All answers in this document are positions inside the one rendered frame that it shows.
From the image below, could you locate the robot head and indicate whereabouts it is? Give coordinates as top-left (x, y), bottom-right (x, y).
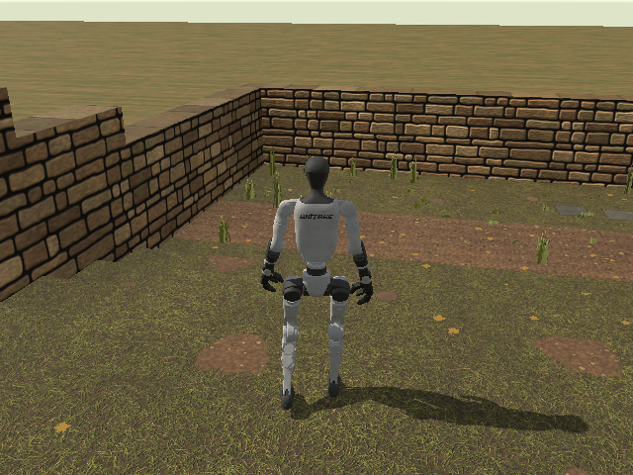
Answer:
top-left (300, 156), bottom-right (334, 204)

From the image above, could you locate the robot left upper arm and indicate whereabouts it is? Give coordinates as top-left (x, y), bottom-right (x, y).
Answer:
top-left (269, 199), bottom-right (297, 252)

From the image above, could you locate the left robot hand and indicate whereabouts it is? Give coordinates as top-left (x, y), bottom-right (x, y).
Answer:
top-left (260, 272), bottom-right (284, 292)

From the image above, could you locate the left robot forearm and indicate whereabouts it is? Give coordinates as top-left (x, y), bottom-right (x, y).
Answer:
top-left (262, 238), bottom-right (280, 276)

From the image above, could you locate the right robot forearm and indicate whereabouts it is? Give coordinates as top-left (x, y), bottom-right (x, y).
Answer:
top-left (353, 240), bottom-right (372, 284)

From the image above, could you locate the robot right upper arm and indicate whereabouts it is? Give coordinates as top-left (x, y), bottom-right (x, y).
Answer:
top-left (337, 200), bottom-right (363, 255)

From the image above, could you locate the right robot hand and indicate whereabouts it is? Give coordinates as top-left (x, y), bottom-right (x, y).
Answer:
top-left (350, 280), bottom-right (374, 305)

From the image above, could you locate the right robot foot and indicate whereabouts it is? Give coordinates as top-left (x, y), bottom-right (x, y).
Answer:
top-left (327, 373), bottom-right (340, 397)

